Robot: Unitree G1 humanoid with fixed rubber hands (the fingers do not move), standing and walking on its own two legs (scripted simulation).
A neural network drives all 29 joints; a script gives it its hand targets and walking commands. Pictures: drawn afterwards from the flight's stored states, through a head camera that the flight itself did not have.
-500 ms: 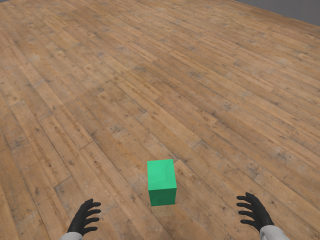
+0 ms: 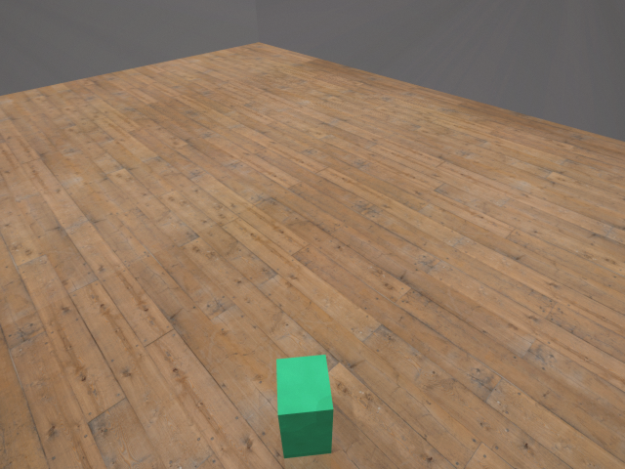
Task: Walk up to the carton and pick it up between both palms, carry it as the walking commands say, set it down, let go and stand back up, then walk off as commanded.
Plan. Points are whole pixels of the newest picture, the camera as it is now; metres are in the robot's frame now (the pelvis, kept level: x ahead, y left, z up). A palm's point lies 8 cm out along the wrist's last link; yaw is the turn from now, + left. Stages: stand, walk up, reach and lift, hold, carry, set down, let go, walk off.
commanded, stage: stand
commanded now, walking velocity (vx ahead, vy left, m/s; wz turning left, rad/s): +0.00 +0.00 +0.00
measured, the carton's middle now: (304, 407) +0.51 +0.05 -0.63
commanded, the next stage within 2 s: walk off in 1.34 s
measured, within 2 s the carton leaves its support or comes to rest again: neither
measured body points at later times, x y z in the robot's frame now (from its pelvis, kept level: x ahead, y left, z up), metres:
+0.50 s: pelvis -0.07 +0.01 +0.00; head -0.13 +0.02 +0.45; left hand -0.01 +0.28 -0.13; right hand -0.02 -0.27 -0.12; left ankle -0.01 +0.13 -0.73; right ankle -0.05 -0.09 -0.73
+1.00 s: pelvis -0.10 +0.03 +0.00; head -0.14 +0.04 +0.45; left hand -0.06 +0.31 -0.14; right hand -0.05 -0.25 -0.12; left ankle -0.01 +0.13 -0.73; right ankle -0.05 -0.09 -0.73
